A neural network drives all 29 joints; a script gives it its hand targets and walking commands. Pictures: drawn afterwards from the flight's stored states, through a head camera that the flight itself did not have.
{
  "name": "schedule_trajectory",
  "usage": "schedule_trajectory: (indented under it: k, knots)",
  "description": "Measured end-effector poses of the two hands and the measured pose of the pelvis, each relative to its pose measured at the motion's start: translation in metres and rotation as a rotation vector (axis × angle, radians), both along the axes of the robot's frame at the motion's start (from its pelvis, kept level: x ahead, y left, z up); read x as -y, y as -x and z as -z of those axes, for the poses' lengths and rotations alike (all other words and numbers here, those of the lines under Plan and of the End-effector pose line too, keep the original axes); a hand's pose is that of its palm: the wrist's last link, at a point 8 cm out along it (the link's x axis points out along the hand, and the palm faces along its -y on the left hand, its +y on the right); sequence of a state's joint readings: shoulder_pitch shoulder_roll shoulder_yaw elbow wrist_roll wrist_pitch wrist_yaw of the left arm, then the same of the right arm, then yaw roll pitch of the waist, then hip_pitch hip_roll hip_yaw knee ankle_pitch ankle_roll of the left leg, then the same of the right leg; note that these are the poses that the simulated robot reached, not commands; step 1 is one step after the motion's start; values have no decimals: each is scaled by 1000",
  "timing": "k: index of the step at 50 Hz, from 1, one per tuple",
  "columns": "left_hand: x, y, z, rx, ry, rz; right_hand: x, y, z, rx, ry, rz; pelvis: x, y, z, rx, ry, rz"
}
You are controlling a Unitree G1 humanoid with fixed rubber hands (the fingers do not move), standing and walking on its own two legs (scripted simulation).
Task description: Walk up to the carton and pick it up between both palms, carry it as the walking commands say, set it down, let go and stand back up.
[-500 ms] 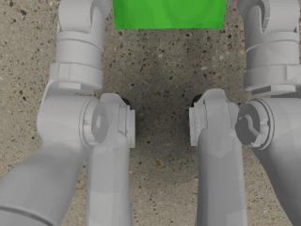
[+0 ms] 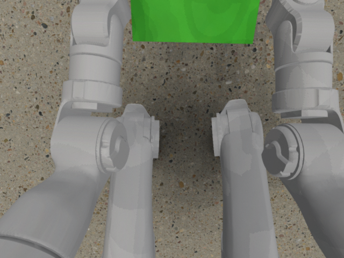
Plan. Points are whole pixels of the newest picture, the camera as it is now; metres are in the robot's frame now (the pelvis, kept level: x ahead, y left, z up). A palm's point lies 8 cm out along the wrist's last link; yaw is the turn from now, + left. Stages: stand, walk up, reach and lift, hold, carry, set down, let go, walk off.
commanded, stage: reach and lift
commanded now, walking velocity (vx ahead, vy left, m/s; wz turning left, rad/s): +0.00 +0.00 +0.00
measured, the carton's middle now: out of the picture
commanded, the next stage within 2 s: none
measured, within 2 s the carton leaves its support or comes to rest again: neither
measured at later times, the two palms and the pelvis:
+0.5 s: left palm out of the picture +0.54 +0.11 -0.04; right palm out of the picture +0.52 -0.17 -0.05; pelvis -0.01 +0.00 +0.04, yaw +0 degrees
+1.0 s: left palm out of the picture +0.52 +0.12 +0.03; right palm out of the picture +0.50 -0.17 +0.02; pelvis -0.02 +0.00 +0.10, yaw +0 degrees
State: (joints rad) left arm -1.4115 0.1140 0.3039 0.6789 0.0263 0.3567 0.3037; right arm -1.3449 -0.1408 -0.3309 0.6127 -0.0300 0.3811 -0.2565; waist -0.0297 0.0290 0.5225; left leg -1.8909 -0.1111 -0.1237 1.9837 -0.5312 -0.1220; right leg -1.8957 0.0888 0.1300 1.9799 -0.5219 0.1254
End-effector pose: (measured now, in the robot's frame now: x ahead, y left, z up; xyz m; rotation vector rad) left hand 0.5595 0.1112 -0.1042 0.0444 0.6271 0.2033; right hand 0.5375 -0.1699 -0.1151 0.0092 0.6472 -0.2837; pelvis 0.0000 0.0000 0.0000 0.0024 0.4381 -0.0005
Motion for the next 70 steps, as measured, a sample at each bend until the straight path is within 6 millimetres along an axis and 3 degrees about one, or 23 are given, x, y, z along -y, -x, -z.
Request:
schedule_trajectory:
  k: [19, 37, 70]
  knots:
    - [2, 13, -51, 11, -3, -1, 2, 13, -50, 11, -4, 3, 3, 12, -29, 46, -8, 11]
    - [-4, 28, -101, 10, 7, -13, -4, 25, -102, 9, 6, -4, -1, 17, -70, 84, 4, 7]
    - [-2, 49, -191, 16, 3, -18, -2, 47, -189, 15, -3, 1, 5, 10, -142, 173, -10, 9]
